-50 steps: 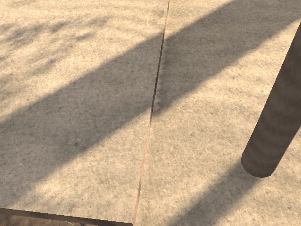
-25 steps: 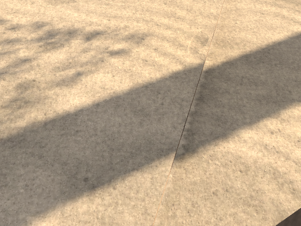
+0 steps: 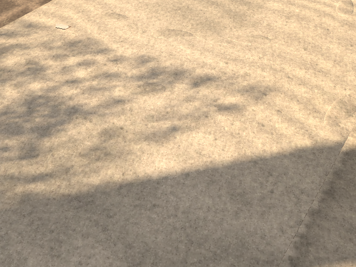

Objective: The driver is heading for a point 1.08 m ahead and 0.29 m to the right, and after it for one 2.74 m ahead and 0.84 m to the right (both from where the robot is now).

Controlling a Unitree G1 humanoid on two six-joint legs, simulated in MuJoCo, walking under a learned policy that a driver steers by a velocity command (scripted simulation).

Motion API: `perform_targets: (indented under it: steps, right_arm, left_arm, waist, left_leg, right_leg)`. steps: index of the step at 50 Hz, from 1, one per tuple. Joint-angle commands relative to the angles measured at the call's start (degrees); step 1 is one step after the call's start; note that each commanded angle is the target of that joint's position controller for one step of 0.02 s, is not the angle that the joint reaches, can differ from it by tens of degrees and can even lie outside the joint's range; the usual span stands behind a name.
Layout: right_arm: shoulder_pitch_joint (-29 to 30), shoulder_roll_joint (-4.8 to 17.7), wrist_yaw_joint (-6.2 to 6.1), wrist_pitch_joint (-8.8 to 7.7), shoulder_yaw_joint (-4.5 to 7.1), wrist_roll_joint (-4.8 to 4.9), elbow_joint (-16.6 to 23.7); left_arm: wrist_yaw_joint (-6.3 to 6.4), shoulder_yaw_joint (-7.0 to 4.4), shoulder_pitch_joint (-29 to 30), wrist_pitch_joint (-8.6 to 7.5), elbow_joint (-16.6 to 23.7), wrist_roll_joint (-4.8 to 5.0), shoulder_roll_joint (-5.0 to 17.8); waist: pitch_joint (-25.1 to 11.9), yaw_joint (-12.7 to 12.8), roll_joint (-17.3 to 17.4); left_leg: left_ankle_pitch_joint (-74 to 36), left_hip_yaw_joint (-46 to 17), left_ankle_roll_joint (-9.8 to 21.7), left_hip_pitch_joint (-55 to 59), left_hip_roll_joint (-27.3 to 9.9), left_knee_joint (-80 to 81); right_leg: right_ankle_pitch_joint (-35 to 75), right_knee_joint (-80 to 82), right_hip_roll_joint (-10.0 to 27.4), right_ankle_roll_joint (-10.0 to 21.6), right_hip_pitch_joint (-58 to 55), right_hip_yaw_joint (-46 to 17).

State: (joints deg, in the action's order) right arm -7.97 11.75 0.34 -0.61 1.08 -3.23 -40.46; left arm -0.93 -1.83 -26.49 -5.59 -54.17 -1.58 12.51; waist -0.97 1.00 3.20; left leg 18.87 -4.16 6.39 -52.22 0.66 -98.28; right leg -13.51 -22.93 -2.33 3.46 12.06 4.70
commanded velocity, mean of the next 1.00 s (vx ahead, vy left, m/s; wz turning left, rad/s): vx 0.12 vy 0.00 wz -0.30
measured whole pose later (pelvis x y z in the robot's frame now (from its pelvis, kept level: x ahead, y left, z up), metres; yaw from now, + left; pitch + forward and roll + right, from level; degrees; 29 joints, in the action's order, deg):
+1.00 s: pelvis +0.14 +0.04 +0.08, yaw -23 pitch +1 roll +0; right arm -8.6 13.8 -0.9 1.7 3.8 -1.7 -39.8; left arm 0.8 -3.7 -15.4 0.6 -36.9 -1.7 12.0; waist 1.9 0.7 2.4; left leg 18.0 2.2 0.3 -33.9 0.0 -70.4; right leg -12.9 -27.0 -4.0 4.4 14.9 0.4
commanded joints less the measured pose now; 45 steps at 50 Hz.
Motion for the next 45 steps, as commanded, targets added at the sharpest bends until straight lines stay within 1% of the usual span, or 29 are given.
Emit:
perform_targets:
  steps: [1, 3, 5, 6, 8, 9, 10, 11, 12, 13, 14, 15, 16, 17, 19, 22, 25, 29, 34, 35, 36, 37, 39, 40, 41, 42, 43, 44, 45]
  right_arm:
    - [3.66, 1.68, 0.66, -0.53, -0.85, -0.31, 6.45]
    - [5.49, 0.87, 0.92, -0.77, -1.46, 0.45, 7.24]
    - [7.31, -2.65, 0.88, -0.87, -2.91, 1.65, 7.57]
    - [6.10, -3.20, 0.72, -0.89, -3.01, 2.06, 7.04]
    - [-0.78, -1.89, -0.02, -1.16, -2.26, 2.44, 4.52]
    - [-7.37, -0.70, -0.17, -1.89, -1.63, 2.40, 2.57]
    - [-11.14, 2.28, -0.21, -3.10, -0.67, 1.39, 1.83]
    - [-13.79, 9.75, -0.42, -3.40, 1.52, 0.10, 2.07]
    - [-16.33, 9.19, -1.04, -2.19, 2.04, 2.45, 0.60]
    - [-9.85, 7.80, -0.88, -2.40, 1.51, 3.23, 0.85]
    - [-6.14, 4.24, -0.64, -2.49, 0.90, 2.90, 0.72]
    - [-4.26, 2.41, -0.85, -2.64, 0.37, 2.42, -0.16]
    - [-3.00, 1.81, -1.25, -2.65, 0.54, 2.35, -0.77]
    - [-2.77, 1.70, -1.46, -2.92, 0.82, 2.17, -0.94]
    - [-4.73, 2.29, -1.63, -3.85, 1.35, 2.18, -1.86]
    - [-6.39, 2.84, -2.27, -4.27, 1.87, 2.02, -2.02]
    - [-6.91, 3.30, -3.25, -3.06, 2.05, 1.84, -1.02]
    - [-8.51, 4.95, -3.91, -1.81, 2.61, 1.60, -0.09]
    - [-7.34, 6.76, -3.60, -0.33, 3.38, 0.98, 1.70]
    - [-8.10, 6.67, -3.44, 0.12, 3.41, 0.81, 1.61]
    - [-8.48, 7.23, -3.36, 0.51, 3.60, 0.60, 1.49]
    - [-8.62, 7.59, -3.36, 0.94, 3.79, 0.59, 1.28]
    - [-6.95, 8.13, -3.55, 1.65, 4.06, 0.94, 1.12]
    - [-8.11, 6.43, -3.31, 1.90, 3.82, 0.89, 0.99]
    - [-1.24, 6.23, -3.00, 1.93, 3.79, 1.31, 4.78]
    - [4.79, 6.68, -2.52, 1.50, 3.74, 1.02, 8.67]
    - [3.14, 6.07, -2.03, 1.16, 3.67, 1.49, 7.45]
    - [0.95, 6.13, -1.38, 0.95, 3.61, 3.05, 5.78]
    - [0.78, 6.53, -1.26, 0.75, 3.79, 2.71, 5.33]
  left_arm:
    - [0.42, -0.01, 1.77, -0.96, 2.92, 0.55, 4.25]
    - [1.10, -0.07, 1.30, -1.08, 2.70, 0.73, 5.37]
    - [1.36, -0.47, -1.40, -0.63, 1.70, 0.75, 6.85]
    - [1.21, -0.67, -2.30, -0.26, 1.26, 0.67, 7.64]
    - [1.03, -0.58, -3.68, 0.43, 0.70, 0.56, 7.61]
    - [0.80, -0.70, -2.78, 0.78, 0.98, 1.06, 7.90]
    - [0.58, -0.85, -3.31, 0.43, 1.70, 1.61, 7.64]
    - [-0.05, 0.69, -8.69, 0.14, 5.12, 3.66, 1.64]
    - [0.26, -0.97, -6.06, 1.59, 4.55, 1.92, 5.01]
    - [0.51, -0.98, -4.85, 3.01, 5.63, 1.12, 3.00]
    - [1.03, -0.82, -1.06, 4.17, 6.64, 0.16, 2.04]
    - [1.59, -1.12, 0.98, 5.11, 7.44, -0.16, 1.32]
    - [1.93, -1.84, -0.20, 5.95, 7.29, -0.86, 2.30]
    - [2.15, -2.22, -1.74, 6.75, 6.47, -1.03, 2.25]
    - [2.31, -2.83, -1.65, 7.17, 7.08, -0.19, 2.47]
    - [2.17, -3.49, 2.19, 7.38, 8.58, -0.06, 2.79]
    - [1.49, -3.57, 5.64, 8.35, 10.16, -0.53, 2.73]
    - [0.58, -3.20, 9.57, 9.38, 12.96, -1.07, 2.50]
    - [-0.70, -2.81, 12.25, 9.66, 16.40, -0.44, 2.48]
    - [-0.83, -2.95, 12.09, 9.45, 16.40, -0.18, 2.88]
    - [-0.95, -2.98, 12.15, 9.20, 17.15, 0.08, 2.87]
    - [-1.08, -3.03, 11.89, 8.97, 17.65, 0.38, 2.80]
    - [-1.31, -3.08, 7.66, 8.29, 16.80, 0.94, 1.92]
    - [-0.95, -3.57, 5.26, 7.67, 15.07, 0.66, 2.96]
    - [0.34, -5.63, 1.58, 7.43, 14.97, 0.47, 8.67]
    - [1.05, -5.77, 0.71, 6.86, 16.72, -0.79, 10.59]
    - [1.68, -5.01, 5.58, 6.35, 19.35, -1.23, 9.54]
    - [2.17, -4.74, 11.06, 6.20, 20.97, -1.19, 9.40]
    - [2.42, -4.71, 14.25, 5.96, 22.07, -0.56, 9.51]
  waist:
    - [4.18, -3.07, -5.64]
    - [4.10, -2.73, -6.67]
    - [1.56, -0.73, -8.65]
    - [-0.02, -0.61, -10.27]
    - [-4.73, -2.30, -14.39]
    - [-7.97, -5.76, -13.89]
    - [-11.97, -7.74, -12.69]
    - [-20.09, -5.98, 4.86]
    - [-22.52, -7.08, 6.92]
    - [-14.73, -2.48, 3.26]
    - [-6.43, -1.63, -0.33]
    - [0.68, -0.32, 0.16]
    - [3.08, 1.56, 1.18]
    - [2.50, 2.22, 0.79]
    - [0.28, 2.81, 0.17]
    - [-1.51, 1.92, -0.18]
    - [-1.24, 0.75, 0.71]
    - [-0.87, -1.09, 1.60]
    - [-1.24, -2.53, 2.57]
    - [-1.48, -3.62, 2.31]
    - [-1.28, -3.76, 2.92]
    - [-1.28, -3.62, 2.49]
    - [-1.99, -0.90, 0.09]
    - [-1.26, -0.86, -6.67]
    - [3.16, 4.78, -20.65]
    - [6.60, 5.76, -22.79]
    - [5.18, 2.17, -12.18]
    - [4.23, -0.61, -7.75]
    - [3.38, -1.76, -5.74]
  left_leg:
    - [-4.34, 5.79, -1.83, -7.09, -3.00, 6.32]
    - [-3.62, 8.61, -2.93, -0.27, -5.18, 20.35]
    - [-0.80, 11.47, -1.83, 9.65, -3.81, 32.28]
    - [0.89, 12.73, -0.96, 13.32, -2.13, 36.06]
    - [3.71, 14.44, 0.89, 20.15, 2.64, 41.90]
    - [-1.07, 13.47, 1.76, 27.77, 3.95, 50.57]
    - [-8.79, 6.35, 3.18, 38.44, 0.57, 56.53]
    - [-30.38, -21.44, 12.21, 53.86, -20.68, 62.65]
    - [-45.65, -33.67, 15.24, 48.33, -24.50, 74.08]
    - [-37.92, -25.74, 15.08, 41.26, -24.38, 72.95]
    - [-26.44, -19.87, 12.73, 34.29, -21.96, 74.20]
    - [-19.07, -13.89, 9.00, 29.03, -18.68, 77.32]
    - [-16.60, -8.99, 7.07, 25.38, -16.19, 79.40]
    - [-19.77, -4.94, 6.48, 24.93, -15.19, 80.08]
    - [-27.29, -0.36, 6.65, 29.25, -14.58, 81.47]
    - [-24.46, 2.72, 7.26, 35.77, -15.12, 83.55]
    - [-13.39, 5.24, 7.52, 39.21, -14.82, 84.96]
    - [-5.97, 6.00, 8.22, 42.27, -17.03, 85.03]
    - [0.94, 8.90, 7.01, 40.07, -18.30, 80.88]
    - [2.05, 10.28, 6.89, 39.17, -17.95, 79.67]
    - [3.19, 10.37, 6.64, 38.78, -18.29, 78.14]
    - [4.01, 10.32, 6.06, 38.00, -18.91, 76.24]
    - [5.91, 12.95, 2.93, 33.43, -18.63, 69.12]
    - [7.26, 16.95, 0.14, 30.03, -14.38, 62.62]
    - [12.14, 21.96, -5.04, 18.70, -5.30, 50.11]
    - [19.18, 13.46, -6.19, 9.21, -1.07, 34.92]
    - [12.12, 5.82, -6.45, 10.15, -2.58, 28.45]
    - [5.32, 4.30, -6.47, 11.15, -3.01, 27.14]
    - [1.66, 3.78, -6.15, 10.19, -3.01, 26.84]
  right_leg:
    - [2.72, 16.05, 12.91, 8.47, 2.53, -13.63]
    - [25.25, 15.72, 13.37, 8.46, 1.68, -9.88]
    - [43.26, 14.06, 13.42, 6.67, -1.48, -4.97]
    - [51.81, 11.47, 13.22, 5.91, -4.64, -3.34]
    - [72.45, 1.48, 14.19, 4.49, -12.32, -2.61]
    - [73.38, -7.26, 13.92, 3.18, -13.62, -1.91]
    - [61.53, -17.04, 12.61, 1.18, -8.06, -1.08]
    - [19.85, -38.70, 5.08, -3.13, 9.22, 1.37]
    - [-11.78, -50.22, -0.34, -2.86, 10.44, -5.08]
    - [-12.53, -55.74, 1.75, -2.61, 13.87, -10.40]
    - [-12.96, -55.07, 3.24, -2.12, 17.16, -8.03]
    - [-12.01, -51.36, 4.36, -1.63, 18.72, -7.73]
    - [-8.56, -50.29, 4.54, -1.82, 17.12, -6.87]
    - [-5.42, -51.06, 3.88, -1.80, 15.44, -5.78]
    - [-3.45, -49.84, 3.60, -1.91, 16.12, -5.59]
    - [-1.09, -48.47, 3.59, -2.45, 19.41, -5.86]
    - [-0.03, -44.13, 3.47, -3.95, 22.20, -4.13]
    - [-0.51, -35.67, 4.27, -5.64, 22.62, -3.02]
    - [-2.86, -23.61, 4.00, -4.55, 15.06, -0.23]
    - [-6.16, -22.35, 2.13, -3.84, 13.12, 2.97]
    - [-7.44, -20.49, 2.03, -3.17, 11.86, 3.32]
    - [-8.11, -18.08, 1.86, -2.48, 10.03, 3.67]
    - [-2.83, -8.66, 0.90, -0.85, 0.86, 5.70]
    - [3.27, -5.41, -1.56, -0.31, -2.99, 6.88]
    - [3.20, 1.97, 10.04, 5.14, -2.50, -13.62]
    - [5.09, 11.09, 21.40, 10.10, -2.02, -35.83]
    - [5.95, 11.51, 22.96, 12.15, 0.23, -34.42]
    - [6.12, 10.19, 20.50, 11.14, 1.20, -29.55]
    - [8.55, 8.57, 17.71, 9.58, -0.99, -26.26]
